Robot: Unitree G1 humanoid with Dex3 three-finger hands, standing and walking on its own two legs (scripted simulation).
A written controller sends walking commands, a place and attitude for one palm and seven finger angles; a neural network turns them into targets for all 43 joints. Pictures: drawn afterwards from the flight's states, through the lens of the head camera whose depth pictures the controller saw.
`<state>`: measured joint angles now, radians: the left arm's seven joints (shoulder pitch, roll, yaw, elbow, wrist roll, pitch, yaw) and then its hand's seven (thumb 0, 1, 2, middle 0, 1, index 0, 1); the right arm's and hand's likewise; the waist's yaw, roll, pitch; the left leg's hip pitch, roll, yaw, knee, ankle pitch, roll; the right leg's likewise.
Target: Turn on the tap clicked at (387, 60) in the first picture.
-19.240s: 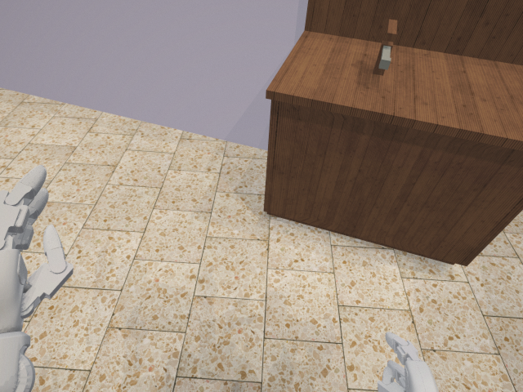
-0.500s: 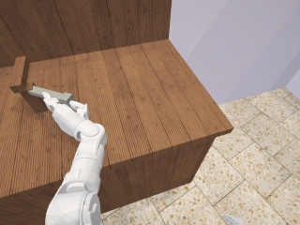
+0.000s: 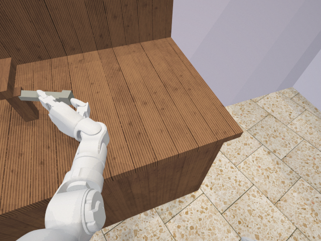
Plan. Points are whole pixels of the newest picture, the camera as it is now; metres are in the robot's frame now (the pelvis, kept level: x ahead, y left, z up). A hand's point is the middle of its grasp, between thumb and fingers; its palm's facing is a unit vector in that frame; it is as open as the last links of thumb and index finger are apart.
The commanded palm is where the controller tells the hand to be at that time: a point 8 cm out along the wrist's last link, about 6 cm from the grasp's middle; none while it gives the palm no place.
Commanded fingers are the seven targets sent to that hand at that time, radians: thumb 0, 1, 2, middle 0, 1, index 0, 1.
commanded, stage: lift the hand up off the lever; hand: left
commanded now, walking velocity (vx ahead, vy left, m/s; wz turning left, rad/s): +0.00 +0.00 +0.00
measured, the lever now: (67, 97) +0.47 +0.25 +0.09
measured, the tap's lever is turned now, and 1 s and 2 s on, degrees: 66 60 53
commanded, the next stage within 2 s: none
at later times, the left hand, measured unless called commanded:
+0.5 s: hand (80, 107) +0.44 +0.21 +0.08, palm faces +0.81 -0.58 -0.09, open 9.0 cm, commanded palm +0.38 +0.24 +0.10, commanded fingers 0.00 0.90 0.90 -0.15 -0.15 -0.15 -0.15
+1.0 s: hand (79, 106) +0.43 +0.20 +0.10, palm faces +0.82 -0.56 -0.10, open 8.8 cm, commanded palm +0.37 +0.23 +0.12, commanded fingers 0.00 0.90 0.90 -0.15 -0.15 -0.15 -0.15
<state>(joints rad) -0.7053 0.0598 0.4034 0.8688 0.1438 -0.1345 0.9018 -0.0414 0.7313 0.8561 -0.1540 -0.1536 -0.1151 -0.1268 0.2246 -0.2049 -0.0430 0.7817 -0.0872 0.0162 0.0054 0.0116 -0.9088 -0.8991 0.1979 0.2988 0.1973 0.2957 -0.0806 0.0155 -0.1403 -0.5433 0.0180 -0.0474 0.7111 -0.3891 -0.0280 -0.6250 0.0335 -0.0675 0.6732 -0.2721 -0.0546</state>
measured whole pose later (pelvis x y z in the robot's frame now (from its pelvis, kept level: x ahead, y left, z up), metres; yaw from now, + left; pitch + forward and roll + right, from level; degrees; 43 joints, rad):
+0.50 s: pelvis +0.01 +0.01 +0.00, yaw -1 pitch +11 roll +0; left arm -0.62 0.03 0.41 0.75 0.11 -0.07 0.88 0.00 0.67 0.82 -0.15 -0.15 -0.16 -0.14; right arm 0.25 -0.20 -0.05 0.77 -0.09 0.01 0.02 0.01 -0.91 -0.90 0.20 0.30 0.20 0.30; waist -0.08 0.02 -0.15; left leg -0.49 0.02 -0.02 0.68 -0.39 -0.02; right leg -0.58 0.04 -0.04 0.64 -0.26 -0.04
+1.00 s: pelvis +0.01 +0.00 +0.01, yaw +0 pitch +10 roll +0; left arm -0.62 0.00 0.37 0.67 0.10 0.01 0.89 0.13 0.75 0.84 -0.15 -0.15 -0.16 -0.15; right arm 0.19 -0.19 -0.04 0.78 -0.09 -0.01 0.01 0.01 -0.91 -0.90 0.20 0.30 0.20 0.30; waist -0.04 0.03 -0.12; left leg -0.44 0.02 -0.05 0.65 -0.38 -0.03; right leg -0.53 0.03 -0.07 0.63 -0.28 -0.06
